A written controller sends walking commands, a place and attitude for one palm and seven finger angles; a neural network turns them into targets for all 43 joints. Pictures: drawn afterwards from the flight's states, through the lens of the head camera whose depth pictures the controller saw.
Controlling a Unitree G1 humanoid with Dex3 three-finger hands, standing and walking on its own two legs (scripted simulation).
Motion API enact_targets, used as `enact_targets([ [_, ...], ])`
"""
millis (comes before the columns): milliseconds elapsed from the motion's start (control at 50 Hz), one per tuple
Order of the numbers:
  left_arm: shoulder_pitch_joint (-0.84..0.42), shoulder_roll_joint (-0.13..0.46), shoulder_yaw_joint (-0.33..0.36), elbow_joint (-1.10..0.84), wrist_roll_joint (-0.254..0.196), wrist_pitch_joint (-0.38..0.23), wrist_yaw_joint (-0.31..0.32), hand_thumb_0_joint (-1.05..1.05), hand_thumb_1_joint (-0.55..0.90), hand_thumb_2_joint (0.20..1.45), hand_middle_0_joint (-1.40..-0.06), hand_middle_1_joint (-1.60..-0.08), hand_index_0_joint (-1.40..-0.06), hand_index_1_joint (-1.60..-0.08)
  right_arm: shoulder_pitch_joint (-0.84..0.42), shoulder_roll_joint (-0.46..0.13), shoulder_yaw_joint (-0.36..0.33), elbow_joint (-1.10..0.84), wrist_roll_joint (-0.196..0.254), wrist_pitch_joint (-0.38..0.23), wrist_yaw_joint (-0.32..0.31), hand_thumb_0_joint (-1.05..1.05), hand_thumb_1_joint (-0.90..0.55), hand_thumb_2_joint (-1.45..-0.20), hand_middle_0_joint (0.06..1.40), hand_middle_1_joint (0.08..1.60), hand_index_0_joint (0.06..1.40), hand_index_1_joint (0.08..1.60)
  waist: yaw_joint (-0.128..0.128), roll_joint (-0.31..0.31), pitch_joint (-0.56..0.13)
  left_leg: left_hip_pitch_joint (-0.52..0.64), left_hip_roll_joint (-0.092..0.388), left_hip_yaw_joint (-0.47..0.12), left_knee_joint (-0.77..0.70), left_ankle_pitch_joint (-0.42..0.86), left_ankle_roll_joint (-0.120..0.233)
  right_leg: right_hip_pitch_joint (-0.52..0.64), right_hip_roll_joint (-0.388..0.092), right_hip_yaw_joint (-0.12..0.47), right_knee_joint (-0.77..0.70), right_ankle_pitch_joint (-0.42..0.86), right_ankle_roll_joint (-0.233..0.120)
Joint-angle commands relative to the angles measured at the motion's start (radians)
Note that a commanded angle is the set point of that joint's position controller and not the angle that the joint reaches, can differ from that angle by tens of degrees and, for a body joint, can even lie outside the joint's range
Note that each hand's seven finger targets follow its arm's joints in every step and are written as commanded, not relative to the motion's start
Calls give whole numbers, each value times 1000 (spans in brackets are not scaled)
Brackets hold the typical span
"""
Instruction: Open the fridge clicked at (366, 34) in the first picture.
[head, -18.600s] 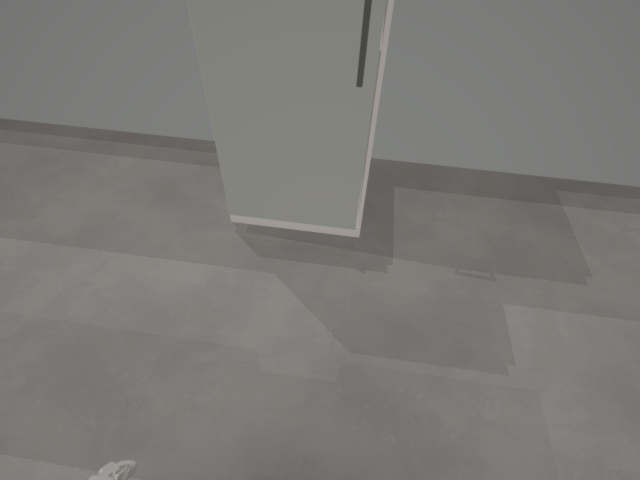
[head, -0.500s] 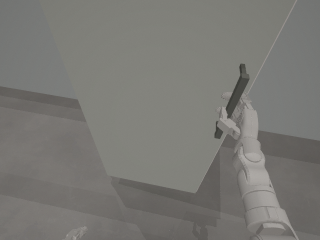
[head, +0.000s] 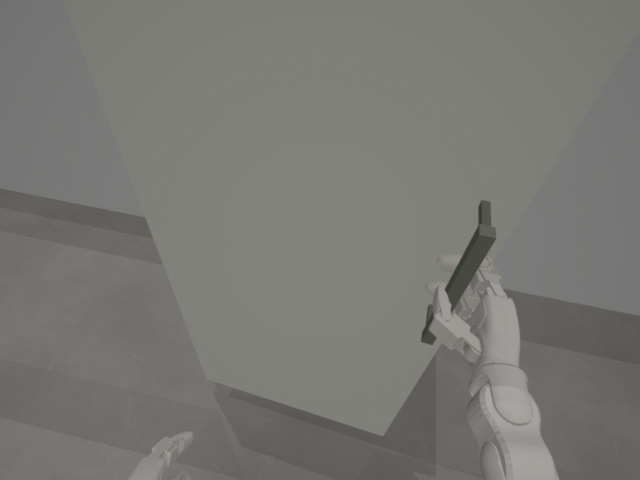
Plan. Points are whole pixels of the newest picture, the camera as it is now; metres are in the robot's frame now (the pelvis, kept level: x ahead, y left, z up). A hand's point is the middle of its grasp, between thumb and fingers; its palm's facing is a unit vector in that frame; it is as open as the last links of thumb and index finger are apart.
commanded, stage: walk backward, drawing the door open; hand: right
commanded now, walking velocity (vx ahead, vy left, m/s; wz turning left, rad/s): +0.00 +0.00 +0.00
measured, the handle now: (452, 281) +0.37 -0.14 +0.08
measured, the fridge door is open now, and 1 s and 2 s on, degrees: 5 27 61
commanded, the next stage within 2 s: none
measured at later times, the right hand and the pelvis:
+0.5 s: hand (408, 370) +0.24 -0.07 +0.07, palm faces +0.21 +0.96 -0.19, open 5.6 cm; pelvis +0.02 +0.07 -0.01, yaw -12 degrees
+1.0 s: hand (345, 441) +0.16 +0.00 +0.07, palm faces +0.56 +0.81 -0.18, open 5.6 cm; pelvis +0.01 +0.25 -0.03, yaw -33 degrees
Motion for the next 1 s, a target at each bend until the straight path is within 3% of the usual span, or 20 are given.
enact_targets([
  [0,-192,87,26,-215,-5,-73,4,0,900,900,-200,-300,-200,-300,101,-24,68,-589,2,-116,2,0,-900,-900,450,1400,450,1400,-63,35,-95,45,18,41,-69,533,5,166,-5,43,-45,480,-9],
  [20,-184,139,8,-140,8,-42,71,0,900,900,-200,-300,-200,-300,-287,-281,-18,-444,-97,-128,-6,0,-900,-900,450,1400,450,1400,14,75,3,4,64,-24,-127,650,-42,171,-3,55,-31,553,-45],
  [80,-157,140,21,-172,27,-26,93,0,900,900,-200,-300,-200,-300,24,-169,47,-441,-111,-104,0,0,-900,-900,450,1400,450,1400,20,-2,-85,3,45,69,77,876,-92,331,-8,78,-37,982,-58],
  [140,-155,105,23,-167,66,-11,65,0,900,900,-200,-300,-200,-300,82,-111,104,-540,-118,-82,-4,0,-900,-900,450,1400,450,1400,36,-300,-122,-447,-49,52,331,-160,-51,764,-163,318,-70,1489,-123],
  [260,-203,64,11,-208,35,-18,95,0,900,900,-200,-300,-200,-300,214,-150,61,-569,-116,-40,-19,0,-900,-900,450,1400,450,1400,5,55,-92,-24,18,46,-184,351,-36,412,-104,270,-53,952,-34],
  [320,-283,34,-1,-248,32,-64,137,0,900,900,-200,-300,-200,-300,253,-179,20,-591,-114,-60,-13,0,-900,-900,450,1400,450,1400,-42,224,-68,318,298,-116,-144,1090,65,-127,70,135,168,-153,10],
  [420,-189,45,28,-159,31,-95,142,0,900,900,-200,-300,-200,-300,154,-98,75,-497,-165,-110,18,0,-900,-900,450,1400,450,1400,-6,269,-83,181,305,-2,-203,867,-34,-124,38,48,559,-214,21],
  [520,-159,32,21,-92,25,-125,148,0,900,900,-200,-300,-200,-300,24,-105,101,-554,-173,-114,4,0,-900,-900,450,1400,450,1400,63,155,-27,-133,116,247,-168,484,-239,292,7,-129,-23,-96,-3],
  [540,-137,52,23,-82,22,-147,150,0,900,900,-200,-300,-200,-300,-2,-94,123,-556,-165,-120,0,0,-900,-900,450,1400,450,1400,110,-49,-6,-281,35,242,203,316,-319,448,-98,17,-383,82,-57],
  [560,-214,92,18,-152,56,-156,139,0,900,900,-200,-300,-200,-300,40,-94,112,-544,-167,-138,-11,0,-900,-900,450,1400,450,1400,45,-303,-23,-392,40,28,732,-152,-214,304,-476,594,-464,175,-186],
  [580,-237,108,18,-144,75,-129,136,0,900,900,-200,-300,-200,-300,85,-147,84,-502,-216,-139,-24,0,-900,-900,450,1400,450,1400,11,-173,13,-347,91,-176,919,-175,-108,91,-635,938,-443,134,-258],
  [620,-347,126,39,-152,47,-97,124,0,900,900,-200,-300,-200,-300,91,-169,45,-572,-199,-122,-20,0,-900,-900,450,1400,450,1400,-3,52,94,-281,103,-255,738,-117,-82,-78,-523,685,-455,-219,-222],
  [680,-340,95,26,-107,48,-143,130,0,900,900,-200,-300,-200,-300,8,-130,65,-588,-182,-104,-36,0,-900,-900,450,1400,450,1400,-40,-123,129,18,38,-19,234,-83,-71,-257,-236,305,-385,-265,-59],
  [740,-233,92,55,-66,36,-186,128,0,900,900,-200,-300,-200,-300,18,-117,82,-534,-183,-115,-27,0,-900,-900,450,1400,450,1400,-10,-231,-40,119,-56,153,-139,-143,-70,-21,-96,195,-329,-214,23],
  [800,-175,8,54,-41,23,-192,128,0,900,900,-200,-300,-200,-300,-34,-194,29,-611,-177,-144,-13,0,-900,-900,450,1400,450,1400,39,56,-69,-56,133,47,-312,-34,19,128,66,-8,79,-47,81],
  [860,-225,6,55,-21,26,-207,145,0,900,900,-200,-300,-200,-300,41,-250,-93,-503,-164,-147,-28,0,-900,-900,450,1400,450,1400,-10,262,-91,81,338,-10,-190,569,132,-130,33,-1,450,-217,61],
  [920,-208,23,43,-17,32,-236,173,0,900,900,-200,-300,-200,-300,-38,-189,-35,-507,-159,-147,10,0,-900,-900,450,1400,450,1400,37,284,14,-15,266,110,52,689,96,13,-10,-11,149,-93,43],
  [940,-148,50,45,1,32,-238,178,0,900,900,-200,-300,-200,-300,-32,-172,-18,-486,-143,-150,20,0,-900,-900,450,1400,450,1400,88,146,-17,-225,162,183,379,548,1,288,-40,87,-107,252,-5],
  [960,-165,114,65,-16,45,-245,172,0,900,900,-200,-300,-200,-300,14,-128,16,-494,-131,-164,32,0,-900,-900,450,1400,450,1400,59,-224,-50,-494,-20,130,692,-158,-107,491,-364,630,-282,888,-112],
  [980,-150,113,54,0,64,-243,149,0,900,900,-200,-300,-200,-300,5,-170,8,-480,-195,-186,28,0,-900,-900,450,1400,450,1400,38,-254,-60,-560,18,-47,790,-325,-97,545,-478,876,-277,1026,-122],
])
